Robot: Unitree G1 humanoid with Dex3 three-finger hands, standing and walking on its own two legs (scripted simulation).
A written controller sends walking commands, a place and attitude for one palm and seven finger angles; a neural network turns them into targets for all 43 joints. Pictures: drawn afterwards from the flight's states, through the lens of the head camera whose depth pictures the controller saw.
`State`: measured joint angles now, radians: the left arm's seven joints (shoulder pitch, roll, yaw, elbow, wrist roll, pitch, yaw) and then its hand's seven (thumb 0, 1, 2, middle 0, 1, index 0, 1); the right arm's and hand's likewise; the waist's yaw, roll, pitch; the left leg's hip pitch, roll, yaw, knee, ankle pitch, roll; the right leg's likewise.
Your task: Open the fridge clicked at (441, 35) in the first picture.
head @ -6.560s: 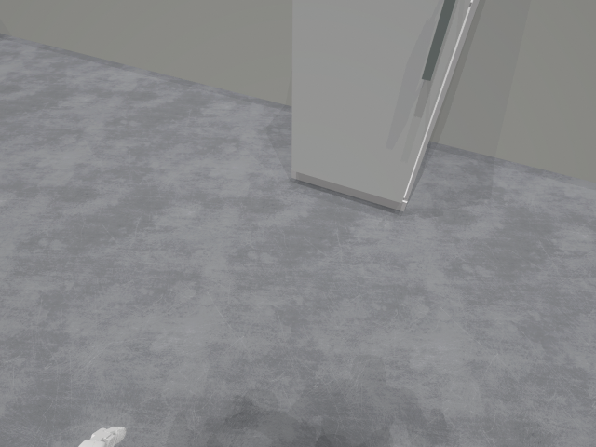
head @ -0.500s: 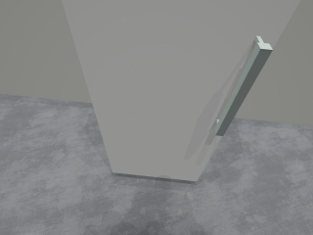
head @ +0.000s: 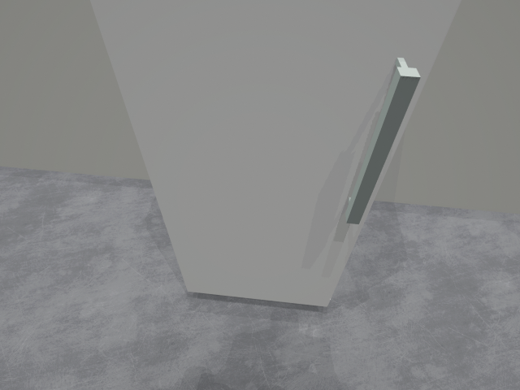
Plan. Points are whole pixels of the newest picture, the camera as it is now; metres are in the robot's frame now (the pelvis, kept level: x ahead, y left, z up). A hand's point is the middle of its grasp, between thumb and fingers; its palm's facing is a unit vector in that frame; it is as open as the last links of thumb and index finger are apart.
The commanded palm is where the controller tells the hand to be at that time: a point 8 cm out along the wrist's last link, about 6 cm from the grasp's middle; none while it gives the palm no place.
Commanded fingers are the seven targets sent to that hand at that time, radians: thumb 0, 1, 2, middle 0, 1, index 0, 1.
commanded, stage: come to a stop and stand still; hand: right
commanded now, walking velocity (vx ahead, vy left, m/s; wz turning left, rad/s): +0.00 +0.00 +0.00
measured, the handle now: (372, 153) +0.52 -0.18 +0.09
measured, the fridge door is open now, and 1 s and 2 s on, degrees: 0 0 0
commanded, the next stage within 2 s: look again from close up in 0.86 s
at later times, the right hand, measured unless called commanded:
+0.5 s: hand out of the picture +0.00 -0.15 -0.17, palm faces +0.02 +0.98 -0.19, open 7.4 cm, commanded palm none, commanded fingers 0.00 -0.90 -0.90 0.20 0.30 0.20 0.30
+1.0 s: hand out of the picture -0.02 -0.14 -0.17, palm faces +0.04 +0.98 -0.18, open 7.4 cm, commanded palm none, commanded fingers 0.00 -0.90 -0.90 0.20 0.30 0.20 0.30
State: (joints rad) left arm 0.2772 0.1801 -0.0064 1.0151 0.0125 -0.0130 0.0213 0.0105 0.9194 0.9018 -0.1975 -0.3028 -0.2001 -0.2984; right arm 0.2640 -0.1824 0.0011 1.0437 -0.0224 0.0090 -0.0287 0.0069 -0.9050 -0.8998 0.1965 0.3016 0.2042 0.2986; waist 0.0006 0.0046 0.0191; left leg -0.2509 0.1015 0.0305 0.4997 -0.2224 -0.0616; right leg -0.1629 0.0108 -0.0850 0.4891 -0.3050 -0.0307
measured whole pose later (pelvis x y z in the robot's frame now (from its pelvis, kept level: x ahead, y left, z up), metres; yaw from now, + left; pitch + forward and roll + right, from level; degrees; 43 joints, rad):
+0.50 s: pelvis -0.01 +0.02 +0.00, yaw +0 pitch -2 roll +0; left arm 0.29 0.15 -0.01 1.10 0.01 -0.01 0.02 0.00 0.90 0.90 -0.20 -0.30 -0.20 -0.30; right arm 0.28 -0.16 0.00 1.09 -0.02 0.00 -0.03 0.01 -0.91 -0.90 0.20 0.30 0.20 0.30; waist 0.00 0.01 0.04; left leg -0.23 0.08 0.05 0.45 -0.19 -0.03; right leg -0.14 -0.01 -0.07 0.44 -0.26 0.00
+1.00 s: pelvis -0.01 +0.03 +0.00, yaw -1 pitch -2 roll +0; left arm 0.31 0.13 -0.01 1.12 0.01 -0.01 0.03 0.00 0.90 0.90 -0.20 -0.30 -0.20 -0.30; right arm 0.30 -0.14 0.00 1.10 -0.02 -0.01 -0.03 0.01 -0.91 -0.90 0.20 0.30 0.20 0.30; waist 0.00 0.01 0.03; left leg -0.24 0.06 0.06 0.45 -0.18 -0.02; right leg -0.16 -0.03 -0.06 0.44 -0.25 0.01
